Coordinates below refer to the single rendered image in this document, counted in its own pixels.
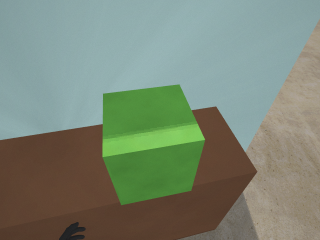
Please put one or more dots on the carton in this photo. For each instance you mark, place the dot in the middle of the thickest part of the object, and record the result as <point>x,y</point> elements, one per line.
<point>151,142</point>

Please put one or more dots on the robot left hand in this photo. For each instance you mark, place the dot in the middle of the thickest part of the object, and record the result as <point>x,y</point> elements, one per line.
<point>72,229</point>

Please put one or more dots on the pedestal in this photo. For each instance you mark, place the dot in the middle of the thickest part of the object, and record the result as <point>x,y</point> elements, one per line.
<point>51,180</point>

